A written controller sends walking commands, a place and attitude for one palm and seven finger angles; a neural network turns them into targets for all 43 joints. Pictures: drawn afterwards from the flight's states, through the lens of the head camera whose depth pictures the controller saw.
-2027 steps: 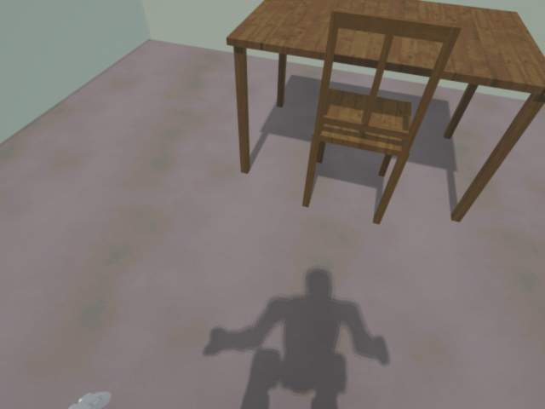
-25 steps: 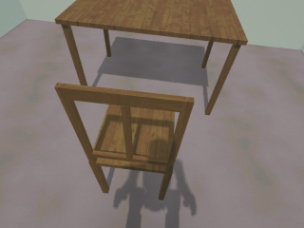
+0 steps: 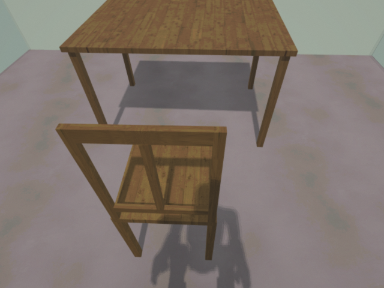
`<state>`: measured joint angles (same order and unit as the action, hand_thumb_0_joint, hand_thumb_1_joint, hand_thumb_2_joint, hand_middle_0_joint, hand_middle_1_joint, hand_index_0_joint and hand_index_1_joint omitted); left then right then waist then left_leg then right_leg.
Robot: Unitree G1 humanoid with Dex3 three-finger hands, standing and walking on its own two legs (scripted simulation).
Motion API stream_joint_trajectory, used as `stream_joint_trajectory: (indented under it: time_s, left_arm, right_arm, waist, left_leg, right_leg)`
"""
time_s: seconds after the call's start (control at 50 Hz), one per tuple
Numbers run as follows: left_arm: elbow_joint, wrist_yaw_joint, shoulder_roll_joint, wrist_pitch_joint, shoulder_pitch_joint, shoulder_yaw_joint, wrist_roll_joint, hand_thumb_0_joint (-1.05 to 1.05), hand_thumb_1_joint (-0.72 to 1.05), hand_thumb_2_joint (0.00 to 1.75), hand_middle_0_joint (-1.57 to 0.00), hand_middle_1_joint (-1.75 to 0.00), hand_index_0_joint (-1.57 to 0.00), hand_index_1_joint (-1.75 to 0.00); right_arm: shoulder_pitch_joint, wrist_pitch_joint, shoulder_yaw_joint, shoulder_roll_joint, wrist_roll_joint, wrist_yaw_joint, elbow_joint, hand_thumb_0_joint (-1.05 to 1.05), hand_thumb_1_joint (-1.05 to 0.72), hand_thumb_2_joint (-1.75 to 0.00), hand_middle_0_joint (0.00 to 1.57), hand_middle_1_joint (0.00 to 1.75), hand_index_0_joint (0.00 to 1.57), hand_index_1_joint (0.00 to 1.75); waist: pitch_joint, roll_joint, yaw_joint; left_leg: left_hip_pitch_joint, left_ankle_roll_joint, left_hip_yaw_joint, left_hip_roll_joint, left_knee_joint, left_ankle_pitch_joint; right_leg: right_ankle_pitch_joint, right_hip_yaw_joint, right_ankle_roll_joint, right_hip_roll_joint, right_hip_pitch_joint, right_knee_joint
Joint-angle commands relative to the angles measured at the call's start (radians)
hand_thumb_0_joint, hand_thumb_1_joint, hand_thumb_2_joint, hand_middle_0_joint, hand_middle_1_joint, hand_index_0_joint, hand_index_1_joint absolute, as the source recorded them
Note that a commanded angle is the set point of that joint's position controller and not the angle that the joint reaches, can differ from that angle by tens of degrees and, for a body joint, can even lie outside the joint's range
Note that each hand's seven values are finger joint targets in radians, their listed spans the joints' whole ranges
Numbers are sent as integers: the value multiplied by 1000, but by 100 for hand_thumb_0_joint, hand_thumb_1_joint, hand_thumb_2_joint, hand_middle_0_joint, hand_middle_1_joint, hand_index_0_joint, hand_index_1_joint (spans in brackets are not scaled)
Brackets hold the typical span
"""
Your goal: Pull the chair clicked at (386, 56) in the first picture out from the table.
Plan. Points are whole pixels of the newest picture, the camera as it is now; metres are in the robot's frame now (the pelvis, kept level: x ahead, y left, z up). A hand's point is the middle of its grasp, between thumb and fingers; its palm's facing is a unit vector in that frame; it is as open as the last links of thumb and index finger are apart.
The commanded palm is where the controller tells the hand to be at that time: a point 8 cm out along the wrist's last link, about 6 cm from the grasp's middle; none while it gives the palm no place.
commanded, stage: let the arm hang, fingers relaxed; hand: left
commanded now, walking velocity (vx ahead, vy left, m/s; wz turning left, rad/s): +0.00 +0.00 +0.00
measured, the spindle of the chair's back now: (153, 180) +0.41 +0.14 -0.08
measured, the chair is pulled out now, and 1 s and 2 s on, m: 0.64 0.64 0.64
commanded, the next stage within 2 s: look to check the result in 0.24 s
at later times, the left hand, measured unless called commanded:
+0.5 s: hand out of the picture -0.01 +0.16 -0.17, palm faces +0.02 -0.98 -0.17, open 7.3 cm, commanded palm none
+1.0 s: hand out of the picture -0.01 +0.17 -0.18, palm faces +0.03 -0.99 -0.17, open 7.3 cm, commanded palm none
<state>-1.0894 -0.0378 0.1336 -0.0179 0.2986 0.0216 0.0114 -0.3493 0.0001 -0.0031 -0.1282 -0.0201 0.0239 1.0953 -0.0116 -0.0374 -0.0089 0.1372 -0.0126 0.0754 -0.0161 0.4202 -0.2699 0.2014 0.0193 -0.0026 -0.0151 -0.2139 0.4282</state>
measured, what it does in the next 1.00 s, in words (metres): stands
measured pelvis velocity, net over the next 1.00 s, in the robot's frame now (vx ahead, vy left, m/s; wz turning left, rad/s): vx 0.01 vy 0.02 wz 0.00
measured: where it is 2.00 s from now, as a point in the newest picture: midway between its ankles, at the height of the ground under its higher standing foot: outside the picture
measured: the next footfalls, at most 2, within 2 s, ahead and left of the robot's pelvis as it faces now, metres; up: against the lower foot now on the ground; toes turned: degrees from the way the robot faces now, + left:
none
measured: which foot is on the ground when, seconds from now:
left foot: down 0.00-1.00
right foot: down 0.00-1.00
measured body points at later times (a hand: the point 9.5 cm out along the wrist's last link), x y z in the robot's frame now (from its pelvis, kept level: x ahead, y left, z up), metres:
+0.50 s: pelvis +0.01 +0.00 +0.00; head +0.01 +0.00 +0.45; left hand -0.01 +0.21 -0.16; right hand -0.03 -0.20 -0.16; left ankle -0.03 +0.11 -0.74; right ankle +0.02 -0.12 -0.74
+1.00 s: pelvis +0.01 +0.02 +0.00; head +0.02 +0.01 +0.45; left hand -0.01 +0.22 -0.16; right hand -0.03 -0.18 -0.17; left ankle -0.03 +0.11 -0.74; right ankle +0.02 -0.12 -0.74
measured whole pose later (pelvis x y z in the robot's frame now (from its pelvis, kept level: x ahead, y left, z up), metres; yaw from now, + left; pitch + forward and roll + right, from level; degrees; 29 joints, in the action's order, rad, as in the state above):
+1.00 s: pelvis +0.01 +0.02 +0.00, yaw +0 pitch -1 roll +0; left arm -1.12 -0.04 0.11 -0.01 0.32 0.01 0.01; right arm -0.36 0.01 0.00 -0.10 -0.02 0.04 1.13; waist -0.01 -0.02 -0.01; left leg 0.11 -0.03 0.09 0.00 0.41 -0.29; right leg 0.21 0.01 -0.02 -0.03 -0.19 0.42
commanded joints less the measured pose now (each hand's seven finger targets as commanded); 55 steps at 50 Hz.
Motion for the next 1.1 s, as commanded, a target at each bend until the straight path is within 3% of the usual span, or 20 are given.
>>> stream_joint_trajectory:
  time_s: [0.0, 0.04, 0.12, 0.14, 0.2, 0.26, 0.3, 0.36, 0.42, 0.44, 0.52, 0.56, 0.62, 0.64, 0.82, 0.86, 0.92, 0.96, 1.02, 1.08]
  left_arm:
    - [24, -1, 91, 21, 58, -12, -5, 0, 90, 90, -20, -30, -20, -30]
    - [21, -2, 93, 19, 57, -10, -4, 0, 90, 90, -20, -30, -20, -30]
    - [20, 0, 86, 22, 60, -14, -4, 0, 90, 90, -20, -30, -20, -30]
    - [21, -2, 88, 20, 54, -14, -4, 0, 90, 90, -20, -30, -20, -30]
    - [18, 0, 85, 21, 59, -15, -4, 0, 90, 90, -20, -30, -20, -30]
    - [16, -2, 83, 21, 62, -15, -4, 0, 90, 90, -20, -30, -20, -30]
    - [12, -1, 79, 24, 65, -16, -5, 0, 90, 90, -20, -30, -20, -30]
    - [8, -2, 75, 21, 68, -14, -4, 0, 90, 90, -20, -30, -20, -30]
    - [3, -2, 74, 24, 75, -14, -5, 0, 90, 90, -20, -30, -20, -30]
    - [3, -3, 76, 21, 69, -13, -5, 0, 90, 90, -20, -30, -20, -30]
    - [-2, -2, 69, 22, 77, -13, -6, 0, 90, 90, -20, -30, -20, -30]
    - [-1, -3, 68, 20, 76, -13, -5, 0, 90, 90, -20, -30, -20, -30]
    - [-2, -3, 66, 23, 81, -15, -5, 0, 90, 90, -20, -30, -20, -30]
    - [-3, -4, 65, 20, 74, -12, -6, 0, 90, 90, -20, -30, -20, -30]
    - [-3, -3, 59, 21, 83, -16, -6, 0, 90, 90, -20, -30, -20, -30]
    - [-2, -5, 61, 18, 82, -14, -5, 0, 90, 90, -20, -30, -20, -30]
    - [-5, -4, 60, 22, 90, -16, -6, 0, 90, 90, -20, -30, -20, -30]
    - [-2, -5, 56, 19, 85, -15, -6, 0, 90, 90, -20, -30, -20, -30]
    - [-4, -5, 56, 20, 90, -15, -6, 0, 90, 90, -20, -30, -20, -30]
    - [-2, -5, 54, 18, 89, -17, -5, 0, 90, 90, -20, -30, -20, -30]
  right_arm:
    - [-93, 13, 13, -72, 4, 13, -6, 0, -90, -90, 20, 30, 20, 30]
    - [-88, 9, 13, -70, 5, 13, -3, 0, -90, -90, 20, 30, 20, 30]
    - [-98, 15, 14, -71, 4, 14, 1, 0, -90, -90, 20, 30, 20, 30]
    - [-90, 12, 15, -70, 5, 15, 1, 0, -90, -90, 20, 30, 20, 30]
    - [-99, 14, 14, -70, 4, 15, 3, 0, -90, -90, 20, 30, 20, 30]
    - [-93, 15, 14, -68, 4, 16, 8, 0, -90, -90, 20, 30, 20, 30]
    - [-103, 18, 13, -67, 4, 17, 8, 0, -90, -90, 20, 30, 20, 30]
    - [-99, 16, 13, -64, 5, 18, 13, 0, -90, -90, 20, 30, 20, 30]
    - [-106, 18, 13, -65, 5, 18, 17, 0, -90, -90, 20, 30, 20, 30]
    - [-96, 14, 12, -62, 6, 19, 16, 0, -90, -90, 20, 30, 20, 30]
    - [-111, 18, 11, -62, 5, 19, 22, 0, -90, -90, 20, 30, 20, 30]
    - [-106, 16, 11, -58, 5, 20, 20, 0, -90, -90, 20, 30, 20, 30]
    - [-115, 21, 12, -61, 5, 21, 22, 0, -90, -90, 20, 30, 20, 30]
    - [-107, 19, 13, -63, 6, 21, 22, 0, -90, -90, 20, 30, 20, 30]
    - [-121, 21, 12, -57, 5, 22, 27, 0, -90, -90, 20, 30, 20, 30]
    - [-117, 19, 12, -54, 5, 21, 27, 0, -90, -90, 20, 30, 20, 30]
    - [-120, 23, 12, -56, 6, 21, 29, 0, -90, -90, 20, 30, 20, 30]
    - [-118, 21, 12, -52, 4, 22, 27, 0, -90, -90, 20, 30, 20, 30]
    - [-126, 25, 13, -55, 6, 23, 29, 0, -90, -90, 20, 30, 20, 30]
    - [-125, 24, 12, -57, 5, 23, 27, 0, -90, -90, 20, 30, 20, 30]
  waist:
    - [-78, 35, 0]
    - [-113, 26, 1]
    - [-49, 40, -1]
    - [-83, 11, 0]
    - [-52, 52, -2]
    - [-62, 11, -1]
    - [-35, 41, -2]
    - [-75, 28, -1]
    - [-46, 32, -2]
    - [-94, 20, -2]
    - [-58, 25, -3]
    - [-83, 12, -2]
    - [-41, 48, -3]
    - [-84, 14, -1]
    - [-69, 46, -2]
    - [-102, 14, -2]
    - [-64, 46, -1]
    - [-93, 15, -2]
    - [-62, 38, -2]
    - [-83, 30, -1]
  left_leg:
    - [37, -44, -104, -86, -83, 119]
    - [50, -46, -106, -85, -89, 101]
    - [15, -47, -104, -87, -83, 127]
    - [29, -47, -102, -87, -88, 125]
    - [18, -47, -106, -88, -87, 114]
    - [12, -47, -101, -88, -88, 131]
    - [-1, -48, -105, -90, -80, 163]
    - [14, -48, -104, -89, -85, 148]
    - [-3, -49, -105, -87, -82, 153]
    - [18, -49, -105, -87, -87, 140]
    - [6, -50, -107, -88, -90, 129]
    - [17, -51, -109, -89, -92, 139]
    - [-7, -52, -109, -91, -85, 173]
    - [12, -53, -108, -89, -92, 162]
    - [9, -56, -113, -90, -93, 163]
    - [25, -56, -111, -89, -102, 146]
    - [3, -58, -113, -87, -93, 168]
    - [17, -58, -113, -87, -99, 172]
    - [-2, -59, -114, -89, -94, 195]
    - [10, -61, -117, -88, -99, 193]
  right_leg:
    - [-85, -93, 44, -76, -35, -92]
    - [-68, -90, 46, -73, -54, -103]
    - [-95, -92, 44, -75, -25, -92]
    - [-90, -89, 46, -74, -37, -98]
    - [-79, -89, 43, -74, -27, -94]
    - [-89, -93, 46, -75, -33, -95]
    - [-120, -89, 45, -77, -15, -87]
    - [-99, -90, 46, -77, -33, -95]
    - [-105, -92, 46, -79, -20, -93]
    - [-92, -90, 48, -76, -40, -103]
    - [-79, -91, 46, -76, -27, -94]
    - [-80, -88, 46, -76, -36, -95]
    - [-110, -84, 44, -78, -14, -84]
    - [-96, -83, 46, -77, -34, -90]
    - [-93, -81, 42, -77, -25, -81]
    - [-72, -81, 43, -76, -42, -81]
    - [-96, -83, 42, -79, -24, -79]
    - [-89, -80, 43, -77, -38, -75]
    - [-102, -78, 42, -79, -23, -71]
    - [-96, -80, 42, -77, -32, -68]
